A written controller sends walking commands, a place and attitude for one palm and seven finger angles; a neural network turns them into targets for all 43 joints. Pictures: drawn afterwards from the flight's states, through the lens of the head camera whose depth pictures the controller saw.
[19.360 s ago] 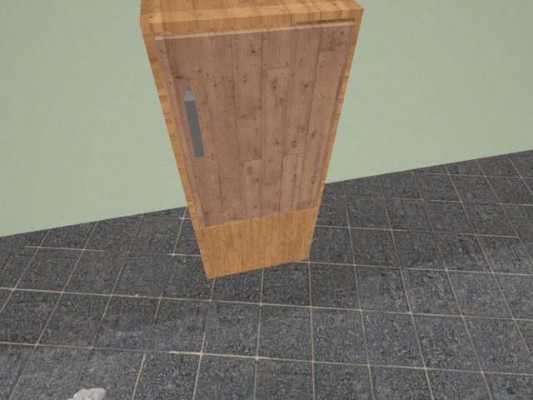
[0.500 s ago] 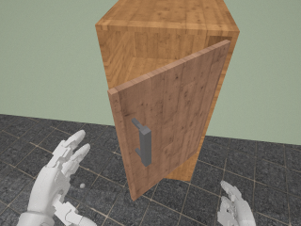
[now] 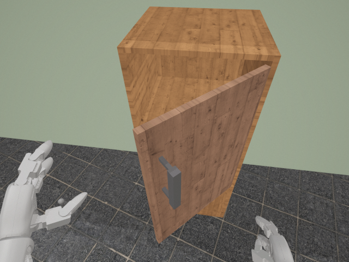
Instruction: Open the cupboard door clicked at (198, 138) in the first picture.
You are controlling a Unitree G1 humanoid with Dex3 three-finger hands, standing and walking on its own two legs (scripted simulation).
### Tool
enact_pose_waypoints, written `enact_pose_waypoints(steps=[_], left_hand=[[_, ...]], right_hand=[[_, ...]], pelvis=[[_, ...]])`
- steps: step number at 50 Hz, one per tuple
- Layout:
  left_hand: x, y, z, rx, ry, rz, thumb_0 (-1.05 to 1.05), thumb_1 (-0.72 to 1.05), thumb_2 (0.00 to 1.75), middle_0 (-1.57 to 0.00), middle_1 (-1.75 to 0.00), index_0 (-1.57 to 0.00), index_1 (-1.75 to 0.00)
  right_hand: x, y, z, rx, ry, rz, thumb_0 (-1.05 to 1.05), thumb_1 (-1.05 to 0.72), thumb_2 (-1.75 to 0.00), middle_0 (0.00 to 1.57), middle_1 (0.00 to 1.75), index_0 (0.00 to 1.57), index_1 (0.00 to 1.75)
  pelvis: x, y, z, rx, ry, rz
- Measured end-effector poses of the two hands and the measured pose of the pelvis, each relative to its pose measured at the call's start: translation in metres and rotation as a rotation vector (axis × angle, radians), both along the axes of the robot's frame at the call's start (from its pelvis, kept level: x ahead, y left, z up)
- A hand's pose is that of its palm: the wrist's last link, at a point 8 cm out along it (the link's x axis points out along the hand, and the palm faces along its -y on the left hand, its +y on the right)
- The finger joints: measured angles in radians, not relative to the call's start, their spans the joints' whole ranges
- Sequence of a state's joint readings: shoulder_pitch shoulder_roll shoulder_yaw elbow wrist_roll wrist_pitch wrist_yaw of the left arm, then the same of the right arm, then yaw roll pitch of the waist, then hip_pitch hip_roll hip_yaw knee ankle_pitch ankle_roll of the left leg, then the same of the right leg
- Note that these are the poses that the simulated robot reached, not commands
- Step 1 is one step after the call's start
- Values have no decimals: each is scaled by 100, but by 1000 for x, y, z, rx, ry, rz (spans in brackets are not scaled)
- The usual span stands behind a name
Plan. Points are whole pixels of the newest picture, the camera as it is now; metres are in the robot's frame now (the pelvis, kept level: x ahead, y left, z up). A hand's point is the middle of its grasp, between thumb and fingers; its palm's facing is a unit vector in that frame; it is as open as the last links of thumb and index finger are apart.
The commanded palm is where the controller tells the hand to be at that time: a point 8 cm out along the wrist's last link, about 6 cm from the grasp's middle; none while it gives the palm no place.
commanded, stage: draw the hand back to the body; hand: left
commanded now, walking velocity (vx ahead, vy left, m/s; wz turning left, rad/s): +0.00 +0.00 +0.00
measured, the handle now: (169, 183) +0.29 +0.05 +0.04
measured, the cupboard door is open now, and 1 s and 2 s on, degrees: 46 46 46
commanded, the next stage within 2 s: step back with the hand held close in 0.58 s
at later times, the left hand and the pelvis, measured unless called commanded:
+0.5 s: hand (56, 189) +0.19 +0.24 +0.15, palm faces +0.42 -0.82 -0.39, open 7.5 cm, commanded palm +0.14 +0.28 +0.17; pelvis +0.00 -0.02 +0.00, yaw +0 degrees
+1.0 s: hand (58, 194) +0.18 +0.23 +0.14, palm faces +0.31 -0.81 -0.49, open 7.4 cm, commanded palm +0.13 +0.28 +0.18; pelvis -0.02 -0.02 +0.00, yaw -2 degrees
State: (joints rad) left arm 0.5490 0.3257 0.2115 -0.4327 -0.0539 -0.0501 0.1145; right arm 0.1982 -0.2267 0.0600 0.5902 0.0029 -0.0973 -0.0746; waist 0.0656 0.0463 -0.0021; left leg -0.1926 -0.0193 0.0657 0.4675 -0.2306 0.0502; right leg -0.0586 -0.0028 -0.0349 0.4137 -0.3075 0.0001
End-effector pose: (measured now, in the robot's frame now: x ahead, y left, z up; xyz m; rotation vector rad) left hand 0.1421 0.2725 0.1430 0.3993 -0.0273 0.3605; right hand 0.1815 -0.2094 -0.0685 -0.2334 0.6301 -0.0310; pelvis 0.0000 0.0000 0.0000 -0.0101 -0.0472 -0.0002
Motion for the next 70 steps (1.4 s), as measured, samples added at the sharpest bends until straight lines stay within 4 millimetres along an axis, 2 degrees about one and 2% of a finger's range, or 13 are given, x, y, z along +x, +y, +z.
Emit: enact_pose_waypoints(steps=[13,19,24,36,42,49,54,59,65,70], left_hand=[[8,18,29,71,-88,80,1,69,81,-20,-31,-20,-30],[9,11,24,47,-74,80,1,82,86,-21,-30,-20,-30],[8,2,21,39,-59,60,1,86,88,-21,-31,-20,-30],[2,-5,25,51,-73,65,2,89,89,-21,-31,-21,-30],[7,-1,41,141,-114,36,2,89,89,-21,-31,-21,-30],[6,-3,25,141,-20,-40,1,89,89,-21,-31,-21,-30],[-3,5,25,156,-31,-68,2,88,89,-22,-31,-21,-30],[-20,19,30,174,-83,-71,2,88,89,-22,-31,-21,-30],[-48,35,30,193,-126,-53,2,89,89,-22,-31,-21,-30],[-78,48,31,226,-149,2,2,88,89,-22,-31,-21,-30]], right_hand=[[7,-15,-1,-2,29,-17,1,-90,-90,20,30,20,30],[4,-25,-3,-2,43,-28,1,-90,-90,20,30,20,30],[0,-32,-4,-6,48,-41,1,-90,-90,20,30,20,30],[-3,-39,-6,3,44,-45,1,-90,-90,20,30,20,30],[-6,-44,-4,-4,62,-69,1,-90,-90,20,30,20,30],[-25,-52,-1,-22,80,-154,1,-90,-90,20,30,20,30],[-48,-50,1,-49,97,-186,1,-91,-90,20,30,20,30],[-71,-41,3,-63,98,-192,1,-91,-90,20,30,20,30],[-97,-22,0,-68,85,-171,1,-90,-90,20,30,20,30],[-112,-6,-11,-55,90,-117,1,-90,-90,20,30,20,30]], pelvis=[[6,-9,3,5,-12,-3],[6,-14,3,7,-15,-4],[5,-19,4,7,-19,-4],[0,-28,4,8,-27,-3],[-6,-28,3,-5,10,-9],[-18,-18,2,-5,37,-34],[-32,-10,0,-8,37,-42],[-50,0,-2,-19,33,-40],[-73,13,-7,-29,27,-25],[-92,17,-12,-28,35,21]])
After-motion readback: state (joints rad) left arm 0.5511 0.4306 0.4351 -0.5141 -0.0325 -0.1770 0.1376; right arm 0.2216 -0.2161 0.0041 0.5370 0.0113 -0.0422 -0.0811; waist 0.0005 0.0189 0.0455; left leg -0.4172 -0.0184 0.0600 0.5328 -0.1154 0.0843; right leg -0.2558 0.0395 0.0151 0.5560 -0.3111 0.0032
